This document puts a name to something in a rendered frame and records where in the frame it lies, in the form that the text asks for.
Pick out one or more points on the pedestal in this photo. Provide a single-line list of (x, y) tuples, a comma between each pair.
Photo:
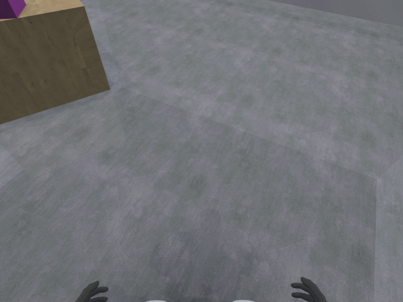
[(48, 57)]

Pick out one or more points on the carton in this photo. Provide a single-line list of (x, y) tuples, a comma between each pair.
[(10, 9)]

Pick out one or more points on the robot left hand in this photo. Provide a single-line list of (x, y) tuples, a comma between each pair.
[(91, 290)]

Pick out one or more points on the robot right hand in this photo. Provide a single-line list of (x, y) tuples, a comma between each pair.
[(307, 285)]

